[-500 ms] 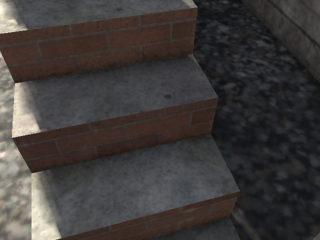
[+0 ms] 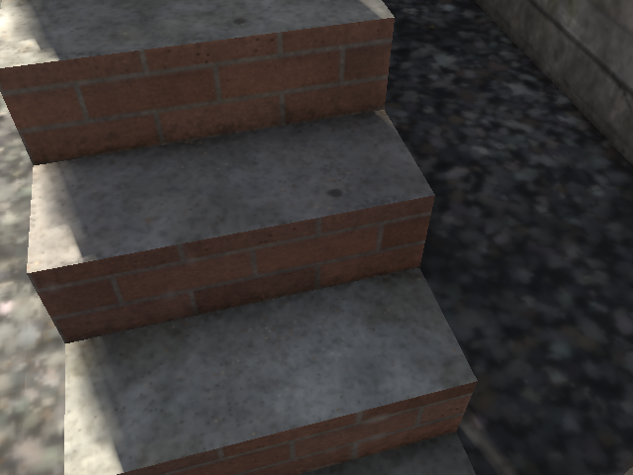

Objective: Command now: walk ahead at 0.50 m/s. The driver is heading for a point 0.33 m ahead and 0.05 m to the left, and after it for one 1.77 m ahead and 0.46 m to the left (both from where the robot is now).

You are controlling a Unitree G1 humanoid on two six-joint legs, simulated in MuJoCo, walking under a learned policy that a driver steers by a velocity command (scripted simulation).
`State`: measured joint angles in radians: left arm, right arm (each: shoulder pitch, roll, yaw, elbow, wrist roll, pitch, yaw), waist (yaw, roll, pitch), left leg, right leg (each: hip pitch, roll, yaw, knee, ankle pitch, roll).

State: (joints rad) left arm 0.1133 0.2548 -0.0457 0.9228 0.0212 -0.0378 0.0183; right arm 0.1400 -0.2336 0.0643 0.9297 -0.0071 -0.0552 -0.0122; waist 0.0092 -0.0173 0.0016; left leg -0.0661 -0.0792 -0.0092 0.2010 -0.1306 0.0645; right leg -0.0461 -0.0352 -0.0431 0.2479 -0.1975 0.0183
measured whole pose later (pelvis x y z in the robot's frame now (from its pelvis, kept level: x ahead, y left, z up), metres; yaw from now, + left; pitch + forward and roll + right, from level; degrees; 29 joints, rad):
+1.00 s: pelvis +0.00 +0.00 +0.00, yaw +1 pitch +0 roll +1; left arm 0.10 0.27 -0.06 0.92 0.02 -0.04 0.01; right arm 0.12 -0.24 0.07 0.94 -0.01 -0.05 0.00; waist 0.02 -0.02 0.00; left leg -0.06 -0.08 -0.03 0.19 -0.13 0.06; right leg -0.04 -0.04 -0.05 0.25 -0.20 0.02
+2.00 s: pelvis +0.00 +0.00 +0.00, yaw +1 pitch +0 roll +1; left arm 0.10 0.27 -0.06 0.92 0.02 -0.04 0.01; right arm 0.12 -0.25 0.07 0.93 -0.01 -0.05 0.00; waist 0.02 -0.02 0.00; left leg -0.06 -0.08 -0.04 0.20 -0.13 0.06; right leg -0.04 -0.04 -0.05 0.25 -0.21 0.02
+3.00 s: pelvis +0.00 +0.00 +0.00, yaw +1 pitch +0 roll +1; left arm 0.10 0.27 -0.06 0.92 0.02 -0.04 0.01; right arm 0.12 -0.25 0.07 0.93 -0.01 -0.05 0.00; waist 0.02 -0.01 0.01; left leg -0.06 -0.08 -0.05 0.20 -0.13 0.05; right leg -0.04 -0.04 -0.05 0.25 -0.21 0.02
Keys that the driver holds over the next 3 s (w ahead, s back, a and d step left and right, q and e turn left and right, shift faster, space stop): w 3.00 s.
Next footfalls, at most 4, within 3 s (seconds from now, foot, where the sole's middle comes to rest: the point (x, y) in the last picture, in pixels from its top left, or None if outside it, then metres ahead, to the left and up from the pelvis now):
none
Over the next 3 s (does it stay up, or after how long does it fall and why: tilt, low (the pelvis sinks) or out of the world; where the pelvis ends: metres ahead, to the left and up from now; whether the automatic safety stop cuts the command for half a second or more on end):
stays up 0.00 0.00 0.00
